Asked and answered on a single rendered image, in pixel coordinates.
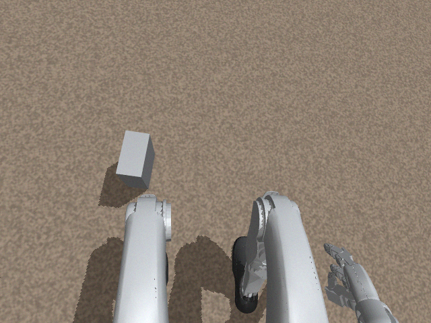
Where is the right robot hand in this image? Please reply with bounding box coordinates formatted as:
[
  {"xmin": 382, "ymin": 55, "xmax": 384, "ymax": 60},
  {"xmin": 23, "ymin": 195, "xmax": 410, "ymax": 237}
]
[{"xmin": 324, "ymin": 243, "xmax": 380, "ymax": 311}]

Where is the right robot arm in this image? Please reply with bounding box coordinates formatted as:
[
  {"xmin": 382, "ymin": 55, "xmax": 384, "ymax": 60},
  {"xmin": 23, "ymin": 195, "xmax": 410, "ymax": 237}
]
[{"xmin": 355, "ymin": 299, "xmax": 399, "ymax": 323}]

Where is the right robot foot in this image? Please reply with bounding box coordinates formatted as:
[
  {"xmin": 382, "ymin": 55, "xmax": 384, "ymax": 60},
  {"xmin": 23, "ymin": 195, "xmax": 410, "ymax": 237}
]
[{"xmin": 232, "ymin": 236, "xmax": 258, "ymax": 314}]

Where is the carton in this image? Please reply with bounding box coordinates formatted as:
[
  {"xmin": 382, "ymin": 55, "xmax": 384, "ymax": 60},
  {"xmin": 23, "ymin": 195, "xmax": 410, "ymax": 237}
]
[{"xmin": 116, "ymin": 131, "xmax": 155, "ymax": 189}]

